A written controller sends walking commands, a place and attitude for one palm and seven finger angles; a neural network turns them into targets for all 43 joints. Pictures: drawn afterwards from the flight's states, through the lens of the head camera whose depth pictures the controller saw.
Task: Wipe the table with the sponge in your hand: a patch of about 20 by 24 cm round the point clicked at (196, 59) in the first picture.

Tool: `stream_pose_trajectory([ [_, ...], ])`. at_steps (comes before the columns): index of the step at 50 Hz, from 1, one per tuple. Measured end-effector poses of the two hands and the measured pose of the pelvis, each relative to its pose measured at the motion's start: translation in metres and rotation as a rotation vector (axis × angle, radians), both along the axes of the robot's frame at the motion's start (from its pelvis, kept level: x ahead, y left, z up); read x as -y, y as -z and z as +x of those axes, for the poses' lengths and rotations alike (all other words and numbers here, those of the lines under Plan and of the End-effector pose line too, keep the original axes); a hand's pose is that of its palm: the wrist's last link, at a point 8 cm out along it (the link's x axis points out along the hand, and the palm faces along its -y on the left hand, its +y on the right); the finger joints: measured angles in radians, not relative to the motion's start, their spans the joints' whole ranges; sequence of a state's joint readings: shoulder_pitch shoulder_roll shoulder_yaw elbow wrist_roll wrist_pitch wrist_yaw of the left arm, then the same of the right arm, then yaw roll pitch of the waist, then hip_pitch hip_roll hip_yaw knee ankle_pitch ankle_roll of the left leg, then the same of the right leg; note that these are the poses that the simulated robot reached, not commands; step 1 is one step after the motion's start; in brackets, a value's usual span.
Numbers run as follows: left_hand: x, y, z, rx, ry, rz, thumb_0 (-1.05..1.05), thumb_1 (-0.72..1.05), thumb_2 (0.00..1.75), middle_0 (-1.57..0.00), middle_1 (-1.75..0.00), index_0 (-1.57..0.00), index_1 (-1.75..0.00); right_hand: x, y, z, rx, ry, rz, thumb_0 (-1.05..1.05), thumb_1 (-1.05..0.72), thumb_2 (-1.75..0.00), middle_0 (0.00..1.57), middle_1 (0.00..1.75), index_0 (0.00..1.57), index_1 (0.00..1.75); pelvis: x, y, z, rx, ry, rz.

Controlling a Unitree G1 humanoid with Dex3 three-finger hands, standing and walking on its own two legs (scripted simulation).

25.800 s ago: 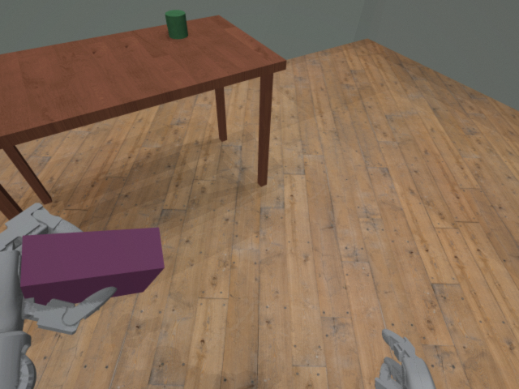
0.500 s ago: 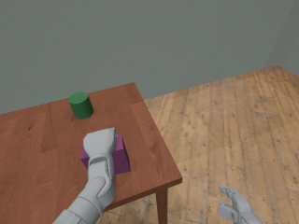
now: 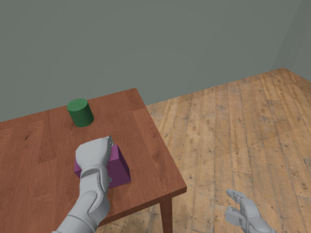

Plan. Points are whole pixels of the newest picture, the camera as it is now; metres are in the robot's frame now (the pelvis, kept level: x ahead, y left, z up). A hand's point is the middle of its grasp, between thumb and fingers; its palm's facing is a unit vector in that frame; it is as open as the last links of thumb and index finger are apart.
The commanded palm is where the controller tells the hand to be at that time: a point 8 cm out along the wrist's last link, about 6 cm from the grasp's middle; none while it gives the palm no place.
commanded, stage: slide back across to the middle lane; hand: left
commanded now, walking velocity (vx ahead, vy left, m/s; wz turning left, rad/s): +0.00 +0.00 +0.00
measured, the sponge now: (107, 173) +0.29 +0.19 -0.01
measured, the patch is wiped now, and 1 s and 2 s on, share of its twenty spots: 1.00 1.00 1.00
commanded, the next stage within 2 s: wipe forward along the middle lane in 0.30 s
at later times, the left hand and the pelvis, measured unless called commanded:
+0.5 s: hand (80, 175) +0.25 +0.24 +0.04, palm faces -0.02 -0.13 -0.99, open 9.4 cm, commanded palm +0.22 +0.24 +0.08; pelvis +0.01 +0.00 +0.00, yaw +0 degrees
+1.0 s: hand (80, 159) +0.30 +0.26 +0.03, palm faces -0.09 -0.05 -0.99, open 9.4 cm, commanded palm +0.28 +0.27 +0.06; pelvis -0.02 +0.00 +0.00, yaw +1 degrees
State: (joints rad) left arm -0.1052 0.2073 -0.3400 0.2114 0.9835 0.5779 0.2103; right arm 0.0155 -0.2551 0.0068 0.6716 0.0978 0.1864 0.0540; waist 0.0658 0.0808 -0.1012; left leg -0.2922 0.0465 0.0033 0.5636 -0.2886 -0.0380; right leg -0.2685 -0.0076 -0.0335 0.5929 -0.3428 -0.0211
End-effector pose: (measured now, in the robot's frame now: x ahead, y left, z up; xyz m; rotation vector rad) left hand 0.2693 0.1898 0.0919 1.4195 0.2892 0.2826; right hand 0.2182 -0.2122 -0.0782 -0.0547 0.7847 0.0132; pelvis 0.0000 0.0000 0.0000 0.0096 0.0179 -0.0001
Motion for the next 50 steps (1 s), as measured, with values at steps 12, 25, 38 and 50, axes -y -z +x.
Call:
stream_pose_trajectory([
  [12, -0.023, -0.003, -0.019, -0.01, -0.039, -0.009, 0.0, -0.45, 1.09, -0.76, -1.46, -0.79, -1.43, 0.008, -0.008, 0.014, 0.056, 0.001, -0.024, 0.01, -0.91, -0.9, 0.2, 0.3, 0.2, 0.3, 0.004, -0.001, 0.007, 0.01, 0.008, 0.001],
  [25, -0.048, 0.001, -0.036, -0.046, -0.06, 0.004, -0.01, -0.45, 1.09, -0.77, -1.45, -0.79, -1.43, 0.009, -0.004, 0.007, 0.052, 0.005, -0.059, 0.01, -0.91, -0.9, 0.2, 0.3, 0.2, 0.3, 0.002, -0.002, 0.005, 0.006, -0.003, -0.005],
  [38, -0.054, 0.003, -0.02, -0.057, -0.049, 0.04, -0.03, -0.51, 1.14, -0.81, -1.42, -0.83, -1.37, 0.003, 0.012, -0.019, -0.015, 0.013, -0.08, 0.01, -0.91, -0.9, 0.2, 0.3, 0.2, 0.3, -0.001, -0.001, -0.009, -0.01, -0.015, -0.005],
  [50, -0.068, 0.003, 0.02, -0.119, -0.055, 0.083, -0.01, -0.52, 1.14, -0.82, -1.41, -0.85, -1.37, 0.024, 0.027, -0.059, -0.1, 0.07, -0.117, 0.01, -0.91, -0.9, 0.2, 0.3, 0.2, 0.3, 0.002, 0.003, -0.021, -0.055, -0.017, -0.009],
])
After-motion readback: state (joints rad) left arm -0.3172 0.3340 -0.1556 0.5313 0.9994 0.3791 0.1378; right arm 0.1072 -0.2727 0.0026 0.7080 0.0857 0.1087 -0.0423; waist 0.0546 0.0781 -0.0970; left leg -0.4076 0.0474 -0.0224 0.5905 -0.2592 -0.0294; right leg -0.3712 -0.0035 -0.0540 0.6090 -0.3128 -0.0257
